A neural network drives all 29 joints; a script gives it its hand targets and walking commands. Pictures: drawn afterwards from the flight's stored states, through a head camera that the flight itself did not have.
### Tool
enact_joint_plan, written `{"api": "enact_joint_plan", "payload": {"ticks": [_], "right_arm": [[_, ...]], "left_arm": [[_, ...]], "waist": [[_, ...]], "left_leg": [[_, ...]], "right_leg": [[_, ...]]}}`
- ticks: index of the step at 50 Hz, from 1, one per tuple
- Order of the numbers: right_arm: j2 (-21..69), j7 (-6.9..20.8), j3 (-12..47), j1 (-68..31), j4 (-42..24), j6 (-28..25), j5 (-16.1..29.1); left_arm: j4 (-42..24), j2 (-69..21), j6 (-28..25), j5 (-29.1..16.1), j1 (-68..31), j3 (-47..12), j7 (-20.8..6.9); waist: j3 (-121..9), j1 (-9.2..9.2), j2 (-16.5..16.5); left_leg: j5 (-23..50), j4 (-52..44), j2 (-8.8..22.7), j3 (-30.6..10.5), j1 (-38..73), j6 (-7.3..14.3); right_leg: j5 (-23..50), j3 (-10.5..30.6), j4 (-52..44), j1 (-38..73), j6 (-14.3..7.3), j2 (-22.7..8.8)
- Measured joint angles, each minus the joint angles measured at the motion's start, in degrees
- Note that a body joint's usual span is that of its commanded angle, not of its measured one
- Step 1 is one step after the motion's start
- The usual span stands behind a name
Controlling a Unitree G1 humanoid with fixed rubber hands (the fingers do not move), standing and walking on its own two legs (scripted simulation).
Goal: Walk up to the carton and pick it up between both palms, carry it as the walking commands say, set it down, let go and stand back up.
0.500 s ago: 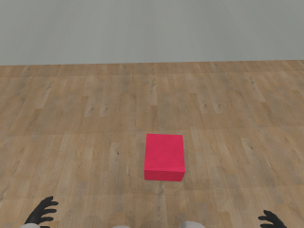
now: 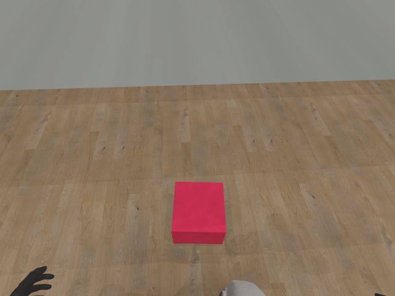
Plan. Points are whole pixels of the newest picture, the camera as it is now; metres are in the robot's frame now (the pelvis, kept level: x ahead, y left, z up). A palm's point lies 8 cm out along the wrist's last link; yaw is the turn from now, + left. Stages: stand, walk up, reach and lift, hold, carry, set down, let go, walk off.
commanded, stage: walk up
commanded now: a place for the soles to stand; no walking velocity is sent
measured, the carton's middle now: (198, 212) +0.55 -0.02 -0.68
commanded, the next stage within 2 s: reach and lift in 1.46 s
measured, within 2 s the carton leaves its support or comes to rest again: neither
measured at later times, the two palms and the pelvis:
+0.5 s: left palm (65, 264) +0.19 +0.29 -0.10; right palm (341, 246) +0.21 -0.33 -0.09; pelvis +0.09 -0.02 +0.00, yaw -1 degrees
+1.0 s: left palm (60, 244) +0.23 +0.31 -0.09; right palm (343, 253) +0.20 -0.32 -0.08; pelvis +0.10 +0.00 +0.02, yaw -4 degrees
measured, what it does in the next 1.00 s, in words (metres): walks ahead: left foot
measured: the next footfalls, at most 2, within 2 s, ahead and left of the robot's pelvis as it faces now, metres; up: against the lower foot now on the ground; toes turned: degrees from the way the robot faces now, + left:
left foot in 0.30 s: +0.17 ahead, +0.10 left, +0.00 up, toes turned -12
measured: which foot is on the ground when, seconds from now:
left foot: down 0.00-0.02, up 0.04-0.28, down 0.30-1.00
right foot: down 0.00-1.00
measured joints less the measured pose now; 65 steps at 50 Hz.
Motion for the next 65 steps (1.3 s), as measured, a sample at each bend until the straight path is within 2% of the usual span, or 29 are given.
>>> {"api": "enact_joint_plan", "payload": {"ticks": [1,2,4,6,9,12,15,16,19,23,34,46,65], "right_arm": [[-0.5,-0.1,0.1,0.4,-0.5,0.3,-0.1],[-0.4,-0.3,0.4,0.5,-1.0,0.6,0.0],[0.1,-0.6,0.9,0.2,-1.8,1.0,0.9],[0.7,-0.4,1.4,0.0,-2.3,0.9,1.4],[1.9,0.4,1.9,-0.2,-2.8,1.2,1.1],[3.2,0.9,2.4,-1.3,-3.3,2.0,1.0],[4.0,0.9,2.6,-2.8,-3.9,2.6,1.0],[4.4,0.8,2.6,-3.4,-3.8,2.6,0.8],[6.0,1.0,3.5,-5.8,-2.9,2.9,1.0],[7.7,1.3,4.5,-9.3,-1.2,3.2,1.6],[7.6,0.9,4.2,-15.7,4.7,3.3,2.4],[7.9,1.0,4.1,-16.0,9.8,3.5,2.1],[7.5,2.0,3.0,-14.2,7.2,5.4,1.3]], "left_arm": [[-0.5,0.2,-0.4,0.1,0.4,0.5,0.3],[-1.1,0.4,-0.7,0.1,1.0,0.7,0.7],[-1.6,-0.4,-1.1,-0.5,2.3,0.4,1.4],[-2.0,-1.5,-1.4,-1.0,3.8,-0.2,2.1],[-2.5,-2.5,-1.9,-1.3,5.7,-1.1,2.8],[-2.7,-2.6,-2.2,-1.6,6.6,-2.3,3.6],[-2.6,-2.8,-2.0,-2.0,6.5,-3.6,4.3],[-2.4,-3.0,-1.8,-2.2,6.0,-4.0,4.6],[-0.9,-4.2,-1.3,-2.6,3.8,-4.9,5.1],[1.5,-5.6,-1.8,-2.3,1.3,-5.9,5.3],[7.4,-5.3,-2.2,-2.4,-5.5,-6.3,6.1],[11.0,-5.3,-1.6,-1.9,-6.6,-6.2,6.2],[9.4,-4.5,-1.1,-1.1,-3.3,-5.1,6.5]], "waist": [[0.5,-0.09,0.7],[0.8,-0.01,0.8],[1.4,0.32,1.5],[1.4,0.96,2.4],[1.3,2.11,2.8],[2.0,2.99,2.3],[2.2,2.98,2.2],[2.3,2.68,2.1],[1.9,2.25,1.5],[0.3,1.68,1.4],[-0.9,1.37,1.9],[-0.6,0.83,1.3],[-0.1,0.62,1.2]], "left_leg": [[-2.3,4.8,1.1,-0.1,-1.6,1.2],[-5.0,11.7,0.9,-0.9,-4.3,2.2],[-6.4,24.4,-1.1,-2.9,-9.8,3.4],[-4.5,28.9,-1.8,-1.8,-13.8,3.5],[-2.6,23.4,-1.7,1.5,-16.5,2.8],[0.5,14.5,-2.5,3.7,-16.1,3.0],[6.4,5.4,-3.5,3.6,-12.8,4.0],[9.5,4.2,-3.6,3.4,-12.2,3.4],[8.5,5.2,-3.7,3.7,-11.9,2.4],[8.5,2.1,-3.5,3.8,-9.9,1.9],[11.3,-6.5,-3.9,5.1,-4.5,2.5],[13.3,-11.1,-4.3,6.4,-1.9,3.1],[12.8,-8.7,-5.2,6.4,-4.4,4.0]], "right_leg": [[3.3,-0.6,-0.7,0.6,0.0,1.0],[6.2,-0.9,0.6,0.2,-0.1,1.5],[5.5,-1.5,1.7,1.0,-0.8,2.3],[4.5,-1.8,-0.2,3.2,-1.4,2.9],[5.1,-2.0,-3.2,5.8,-1.4,3.1],[4.0,-1.5,-2.8,6.5,-1.1,2.9],[1.2,-0.9,0.9,5.7,-0.6,3.0],[0.2,-0.8,2.3,5.4,-0.3,2.9],[-0.2,-0.3,1.8,6.3,0.1,2.8],[0.8,-0.1,-2.7,8.8,0.0,3.1],[4.7,1.1,-12.2,14.2,0.8,2.8],[7.2,2.4,-16.8,16.3,1.5,2.3],[6.1,2.3,-13.3,13.4,2.2,1.3]]}}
